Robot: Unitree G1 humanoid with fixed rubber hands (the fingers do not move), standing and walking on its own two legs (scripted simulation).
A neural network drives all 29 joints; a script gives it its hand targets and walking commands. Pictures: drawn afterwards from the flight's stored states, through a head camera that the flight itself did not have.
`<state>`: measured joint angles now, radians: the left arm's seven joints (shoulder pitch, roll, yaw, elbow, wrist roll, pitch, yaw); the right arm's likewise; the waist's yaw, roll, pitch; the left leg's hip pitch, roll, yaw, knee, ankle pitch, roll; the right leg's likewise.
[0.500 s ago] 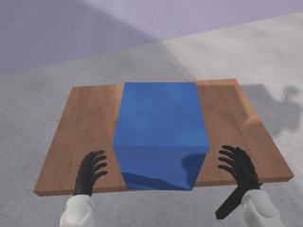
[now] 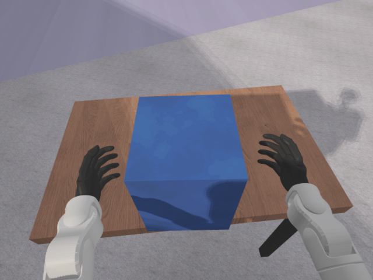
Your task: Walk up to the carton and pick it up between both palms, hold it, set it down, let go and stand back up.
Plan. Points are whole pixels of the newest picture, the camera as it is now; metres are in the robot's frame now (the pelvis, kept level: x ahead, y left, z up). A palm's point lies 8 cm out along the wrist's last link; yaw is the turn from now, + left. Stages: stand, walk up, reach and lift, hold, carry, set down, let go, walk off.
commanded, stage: reach and lift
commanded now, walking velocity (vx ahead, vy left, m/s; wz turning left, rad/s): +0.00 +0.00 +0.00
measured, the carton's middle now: (186, 166) +0.37 +0.02 +0.03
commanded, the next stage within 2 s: none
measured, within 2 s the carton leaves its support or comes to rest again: neither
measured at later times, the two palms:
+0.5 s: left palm (85, 141) +0.34 +0.20 +0.16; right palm (299, 127) +0.37 -0.20 +0.15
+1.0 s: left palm (86, 117) +0.39 +0.21 +0.17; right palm (284, 96) +0.43 -0.18 +0.18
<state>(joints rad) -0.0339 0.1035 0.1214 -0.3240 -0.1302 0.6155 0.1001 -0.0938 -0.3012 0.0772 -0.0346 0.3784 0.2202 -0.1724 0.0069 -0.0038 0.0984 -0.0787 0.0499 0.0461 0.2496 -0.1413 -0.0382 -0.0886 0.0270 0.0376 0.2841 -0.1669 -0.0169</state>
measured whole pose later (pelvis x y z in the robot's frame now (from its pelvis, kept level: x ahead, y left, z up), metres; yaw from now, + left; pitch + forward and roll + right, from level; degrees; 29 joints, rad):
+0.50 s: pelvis -0.02 +0.00 +0.00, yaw +0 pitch +0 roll +0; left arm -0.53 0.22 0.17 0.08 -0.16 0.77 0.12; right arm -0.61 -0.39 0.07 0.39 0.45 0.41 -0.13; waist 0.00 -0.01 0.01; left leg -0.17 0.05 0.04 0.32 -0.15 -0.03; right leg -0.18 0.03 0.04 0.36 -0.17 -0.02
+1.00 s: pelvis -0.01 +0.00 +0.00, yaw +1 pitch +2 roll +0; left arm -0.76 0.23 0.14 0.39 -0.14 0.66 0.11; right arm -0.91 -0.40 0.09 0.77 0.45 0.35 -0.08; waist 0.01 0.01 -0.02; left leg -0.21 0.05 0.01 0.35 -0.17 -0.03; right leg -0.19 0.02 0.01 0.33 -0.17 -0.01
